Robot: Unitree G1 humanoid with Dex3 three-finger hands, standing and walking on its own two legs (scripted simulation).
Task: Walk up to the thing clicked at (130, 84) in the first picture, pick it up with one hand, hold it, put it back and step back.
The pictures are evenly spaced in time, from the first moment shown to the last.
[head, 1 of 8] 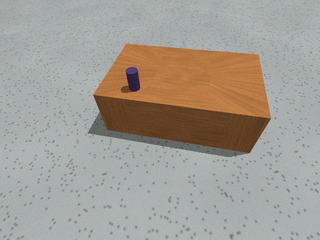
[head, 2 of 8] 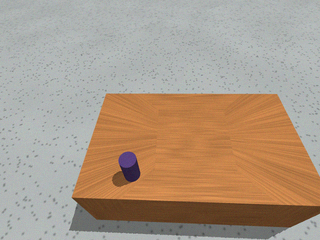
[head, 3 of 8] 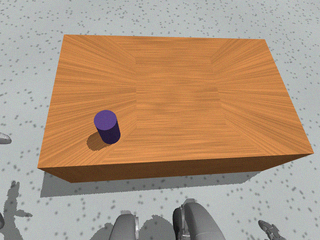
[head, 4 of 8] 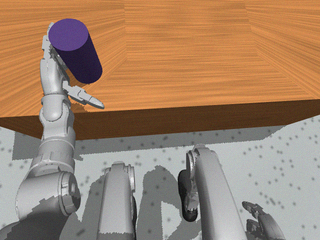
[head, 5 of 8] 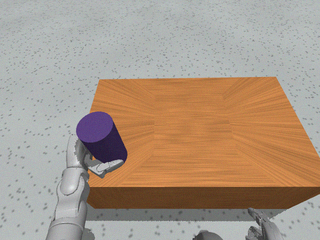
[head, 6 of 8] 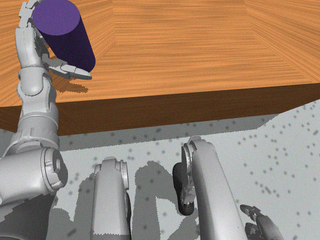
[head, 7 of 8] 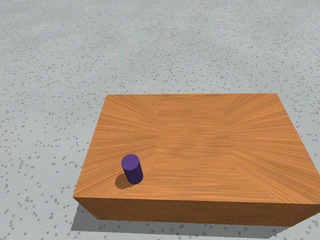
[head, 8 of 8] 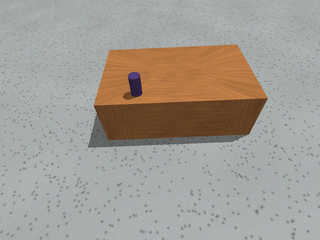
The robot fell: no
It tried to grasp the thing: yes
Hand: left
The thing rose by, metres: 0.36
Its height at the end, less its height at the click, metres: +0.00
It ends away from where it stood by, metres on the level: 0.02
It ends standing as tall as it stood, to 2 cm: yes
